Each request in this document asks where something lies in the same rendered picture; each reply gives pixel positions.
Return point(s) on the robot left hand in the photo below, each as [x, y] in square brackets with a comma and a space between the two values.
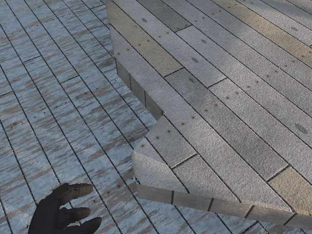
[49, 219]

